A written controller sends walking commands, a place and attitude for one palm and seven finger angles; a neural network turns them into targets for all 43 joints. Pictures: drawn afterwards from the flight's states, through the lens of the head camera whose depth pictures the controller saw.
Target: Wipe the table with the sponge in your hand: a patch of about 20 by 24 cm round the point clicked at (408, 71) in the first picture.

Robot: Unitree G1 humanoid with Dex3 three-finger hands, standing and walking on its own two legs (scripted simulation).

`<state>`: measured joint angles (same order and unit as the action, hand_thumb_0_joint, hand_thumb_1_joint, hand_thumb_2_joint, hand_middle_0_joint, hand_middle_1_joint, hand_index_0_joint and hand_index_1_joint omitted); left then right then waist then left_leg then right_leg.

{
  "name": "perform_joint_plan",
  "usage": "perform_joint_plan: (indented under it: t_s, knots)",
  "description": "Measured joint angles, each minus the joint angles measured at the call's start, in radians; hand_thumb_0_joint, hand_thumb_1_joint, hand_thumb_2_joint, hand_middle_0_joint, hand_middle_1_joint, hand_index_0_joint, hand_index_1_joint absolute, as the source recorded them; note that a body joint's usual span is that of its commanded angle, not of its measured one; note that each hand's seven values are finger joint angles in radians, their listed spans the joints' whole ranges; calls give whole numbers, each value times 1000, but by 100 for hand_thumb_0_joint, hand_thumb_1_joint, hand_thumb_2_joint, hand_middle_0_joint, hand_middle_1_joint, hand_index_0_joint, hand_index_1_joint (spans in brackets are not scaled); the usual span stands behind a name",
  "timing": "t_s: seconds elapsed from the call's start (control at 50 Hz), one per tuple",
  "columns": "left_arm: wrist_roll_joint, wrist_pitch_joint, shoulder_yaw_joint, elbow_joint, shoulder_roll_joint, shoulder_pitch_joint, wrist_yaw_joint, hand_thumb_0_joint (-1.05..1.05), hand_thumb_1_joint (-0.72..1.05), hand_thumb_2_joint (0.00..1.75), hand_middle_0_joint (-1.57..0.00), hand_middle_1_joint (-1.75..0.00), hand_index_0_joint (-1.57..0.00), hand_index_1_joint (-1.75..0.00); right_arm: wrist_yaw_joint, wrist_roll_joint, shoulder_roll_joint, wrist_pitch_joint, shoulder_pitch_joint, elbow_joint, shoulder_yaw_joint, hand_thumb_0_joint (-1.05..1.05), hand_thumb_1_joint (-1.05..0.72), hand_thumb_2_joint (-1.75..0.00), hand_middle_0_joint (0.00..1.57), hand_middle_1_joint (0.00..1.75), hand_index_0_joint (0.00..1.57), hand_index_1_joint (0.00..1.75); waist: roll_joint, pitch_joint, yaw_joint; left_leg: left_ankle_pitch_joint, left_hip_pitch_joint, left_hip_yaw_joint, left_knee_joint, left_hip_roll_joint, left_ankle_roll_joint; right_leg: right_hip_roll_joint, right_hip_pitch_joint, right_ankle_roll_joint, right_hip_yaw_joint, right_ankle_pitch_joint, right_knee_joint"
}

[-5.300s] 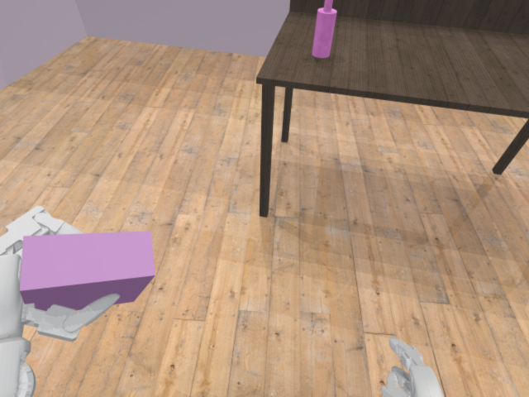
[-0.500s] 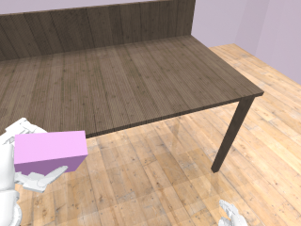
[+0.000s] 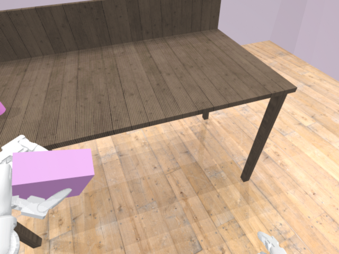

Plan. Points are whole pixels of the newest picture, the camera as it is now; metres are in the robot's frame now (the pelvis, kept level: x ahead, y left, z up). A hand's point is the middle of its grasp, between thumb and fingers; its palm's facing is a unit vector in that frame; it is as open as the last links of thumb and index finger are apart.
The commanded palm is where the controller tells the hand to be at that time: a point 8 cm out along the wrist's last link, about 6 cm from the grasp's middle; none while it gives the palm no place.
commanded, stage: come to a stop and stand still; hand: left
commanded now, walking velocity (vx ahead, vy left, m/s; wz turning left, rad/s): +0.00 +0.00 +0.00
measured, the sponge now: (63, 176) +0.22 +0.22 +0.15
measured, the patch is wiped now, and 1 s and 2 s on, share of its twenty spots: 0.00 0.00 0.00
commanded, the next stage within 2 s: look again from close up in 2.00 s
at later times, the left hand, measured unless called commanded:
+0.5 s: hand (52, 212) +0.14 +0.19 +0.17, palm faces +0.45 -0.81 -0.39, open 9.5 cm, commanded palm +0.08 +0.23 +0.19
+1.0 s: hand (26, 209) +0.15 +0.23 +0.17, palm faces +0.40 -0.82 -0.41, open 9.5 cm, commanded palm +0.10 +0.27 +0.19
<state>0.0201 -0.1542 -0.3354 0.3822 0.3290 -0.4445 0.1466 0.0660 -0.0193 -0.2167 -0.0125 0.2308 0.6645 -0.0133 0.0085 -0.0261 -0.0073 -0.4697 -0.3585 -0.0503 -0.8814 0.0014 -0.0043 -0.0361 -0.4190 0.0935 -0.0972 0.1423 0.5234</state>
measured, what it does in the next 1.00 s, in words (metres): steps on the spot: left foot, then right foot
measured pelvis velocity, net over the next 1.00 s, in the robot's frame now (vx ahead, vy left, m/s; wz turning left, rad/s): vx -0.07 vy -0.01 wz -0.01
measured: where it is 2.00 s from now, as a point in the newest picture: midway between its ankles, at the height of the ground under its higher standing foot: outside the picture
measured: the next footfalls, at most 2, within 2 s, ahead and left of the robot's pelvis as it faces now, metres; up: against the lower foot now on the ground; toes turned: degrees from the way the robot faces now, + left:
left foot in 0.16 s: -0.02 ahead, +0.11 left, +0.00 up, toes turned +4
right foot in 0.40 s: -0.03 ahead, -0.12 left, +0.00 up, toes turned -5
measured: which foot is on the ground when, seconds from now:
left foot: up 0.00-0.14, down 0.16-0.40, up 0.42-0.88, down 0.90-1.00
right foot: down 0.00-0.16, up 0.18-0.38, down 0.40-0.98, up 1.00-1.00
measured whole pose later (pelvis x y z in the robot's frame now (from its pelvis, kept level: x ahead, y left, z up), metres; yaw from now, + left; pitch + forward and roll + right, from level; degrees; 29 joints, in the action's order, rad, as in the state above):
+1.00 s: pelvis -0.07 -0.01 +0.01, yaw -1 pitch +0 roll +1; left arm -0.01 -0.21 -0.34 0.50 0.37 -0.48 0.17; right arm 0.07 0.00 -0.19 -0.05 0.17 0.60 -0.02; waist -0.05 -0.05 -0.03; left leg -0.28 -0.22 -0.10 -0.50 -0.01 -0.01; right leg 0.04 -0.27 0.00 -0.05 0.32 0.58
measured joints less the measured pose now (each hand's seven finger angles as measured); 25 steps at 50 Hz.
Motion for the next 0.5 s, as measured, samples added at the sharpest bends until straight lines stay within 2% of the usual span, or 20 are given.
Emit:
perform_joint_plan:
  t_s: [0.02, 0.06, 0.1, 0.14, 0.16, 0.2, 0.24, 0.28, 0.32, 0.38, 0.4, 0.44, 0.46, 0.5]
  knots:
    - [2, 2, 7, -2, -8, 11, -1, -1, -44, 100, -81, -134, -82, -134, -2, -4, 2, 4, -10, 9, 3, 1, -90, -90, 20, 30, 20, 30, -8, 1, -1, 5, -5, -5, -48, 5, 1, 1, 2, -5, -1, -3, -21]
    - [3, -2, 18, 10, -12, 25, -1, -1, -44, 100, -81, -134, -82, -134, -2, -7, 12, 5, -22, 9, 11, 2, -90, -90, 20, 30, 20, 30, -28, 7, 2, -6, 20, -24, -49, 12, -2, 7, 8, -9, -13, -3, -74]
    - [1, -11, 19, 52, 4, 25, 3, -1, -44, 100, -81, -134, -82, -134, -4, -11, 24, 1, -30, -12, 19, 2, -90, -90, 20, 30, 20, 30, -54, 14, 8, -38, 81, -46, 48, 21, -12, 11, 5, -12, -27, -12, -125]
    - [-2, -27, 8, 108, 29, 21, 8, -1, -44, 100, -81, -134, -82, -134, -10, -12, 25, -6, -36, -47, 27, 2, -90, -90, 20, 30, 20, 30, -64, 21, 21, -38, 167, -53, 234, 25, -21, 7, -19, -33, -49, -13, -137]
    - [-4, -39, -1, 132, 43, 23, 11, -1, -44, 100, -81, -134, -82, -134, -11, -14, 21, -12, -41, -67, 27, 1, -90, -90, 20, 30, 20, 30, -56, 18, 31, -13, 196, -39, 329, 21, -33, -2, -50, -58, -55, 24, -99]
    - [-6, -62, -24, 138, 70, 35, 13, -1, -44, 100, -81, -134, -82, -134, -12, -16, 36, -24, -53, -77, 22, 1, -90, -90, 20, 30, 20, 30, -81, -14, 35, 123, 188, -50, 324, 26, -30, -6, -118, -100, 1, 138, 124]
    - [-10, -70, -39, 109, 72, 6, 3, -1, -44, 100, -81, -134, -82, -134, -20, -10, 46, -33, -25, -82, 16, 1, -90, -90, 20, 30, 20, 30, -68, 6, 40, 150, 187, -48, 320, 16, -21, -23, -149, -114, 49, 185, 363]
    - [-13, -60, -37, 69, 57, -37, 0, -1, -44, 100, -81, -134, -82, -134, -23, -1, 43, -39, 14, -75, 11, 1, -90, -90, 20, 30, 20, 30, -29, 47, 48, 157, 177, -27, 333, -2, -14, -23, -114, -118, 61, 210, 443]
    - [-21, -48, -31, 28, 37, -78, -1, -1, -44, 100, -81, -134, -82, -134, -20, 14, 31, -41, 45, -57, 9, 1, -90, -90, 20, 30, 20, 30, 12, 82, 34, 163, 166, -19, 346, -22, -6, -4, -32, -116, 55, 239, 384]
    - [-22, -25, -26, 2, 26, -107, 5, -1, -44, 100, -81, -134, -82, -134, -10, 24, 22, -43, 69, -28, 12, 1, -90, -90, 20, 30, 20, 30, 41, 101, -2, 152, 132, -19, 316, -48, 15, 30, 143, -118, 35, 281, 148]
    - [-18, -22, -24, -2, 24, -92, 7, -1, -44, 100, -81, -134, -82, -134, -8, 26, 20, -46, 68, -19, 12, 1, -90, -90, 20, 30, 20, 30, 45, 96, -16, 138, 109, -18, 281, -58, 22, 34, 186, -108, 26, 251, 72]
    - [-9, -15, 9, -24, -3, -14, 9, -1, -44, 100, -81, -134, -82, -134, -5, 32, 9, -48, 48, 17, 7, 1, -90, -90, 20, 30, 20, 30, 75, 56, -28, 55, 52, 20, 154, -75, 9, 8, 190, -54, -10, 199, 63]
    - [-9, -16, 30, -36, -14, 32, 8, -1, -44, 100, -81, -134, -82, -134, -6, 33, 5, -50, 38, 37, 5, 1, -90, -90, 20, 30, 20, 30, 70, 36, -29, 38, 14, 37, 59, -61, 11, 12, 195, -35, -24, 191, 63]
    - [-12, -31, 58, -46, -36, 88, 2, -1, -44, 100, -81, -134, -82, -134, -12, 29, -3, -52, 14, 57, 5, 2, -90, -90, 20, 30, 20, 30, 51, -2, -34, 69, -44, 44, -94, -36, 23, 22, 211, -18, -30, 171, 32]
